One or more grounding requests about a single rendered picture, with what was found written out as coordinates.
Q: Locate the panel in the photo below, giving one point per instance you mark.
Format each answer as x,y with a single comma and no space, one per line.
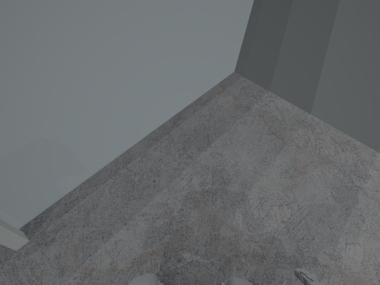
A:
11,237

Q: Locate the right robot hand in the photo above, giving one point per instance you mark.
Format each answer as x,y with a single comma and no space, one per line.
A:
307,278

